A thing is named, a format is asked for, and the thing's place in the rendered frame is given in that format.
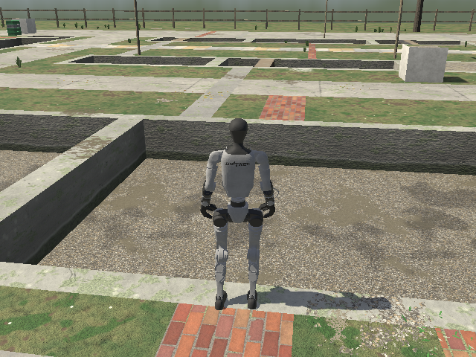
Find robot left upper arm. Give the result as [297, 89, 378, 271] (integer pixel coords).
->
[205, 150, 223, 192]

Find robot left thigh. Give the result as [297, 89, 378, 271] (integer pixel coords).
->
[213, 208, 228, 263]

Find robot right hand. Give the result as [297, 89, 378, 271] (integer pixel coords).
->
[259, 203, 275, 218]

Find robot right thigh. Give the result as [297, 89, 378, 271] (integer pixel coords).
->
[247, 208, 263, 263]

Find robot thigh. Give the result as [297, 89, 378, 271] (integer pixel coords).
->
[213, 208, 228, 263]
[247, 208, 263, 263]

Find robot right forearm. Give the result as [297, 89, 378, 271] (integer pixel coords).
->
[263, 180, 274, 206]

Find robot right upper arm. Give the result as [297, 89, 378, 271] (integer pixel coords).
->
[254, 150, 271, 191]

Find robot left hand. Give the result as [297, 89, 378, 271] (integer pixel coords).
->
[200, 204, 217, 219]

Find robot left forearm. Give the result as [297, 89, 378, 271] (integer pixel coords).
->
[201, 180, 213, 207]

